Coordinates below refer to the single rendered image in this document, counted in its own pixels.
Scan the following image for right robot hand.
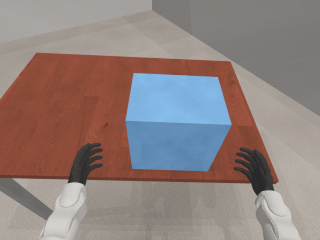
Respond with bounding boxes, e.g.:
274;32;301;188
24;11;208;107
234;147;275;196

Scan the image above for right robot forearm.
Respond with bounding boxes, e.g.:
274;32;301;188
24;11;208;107
255;190;302;240

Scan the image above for left robot hand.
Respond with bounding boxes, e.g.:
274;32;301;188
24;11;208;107
68;143;103;186

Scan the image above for carton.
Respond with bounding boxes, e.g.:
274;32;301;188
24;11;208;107
125;73;232;172

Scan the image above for left robot forearm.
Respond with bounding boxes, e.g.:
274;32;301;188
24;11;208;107
37;182;88;240

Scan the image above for table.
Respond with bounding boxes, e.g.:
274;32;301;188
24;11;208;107
0;52;279;221

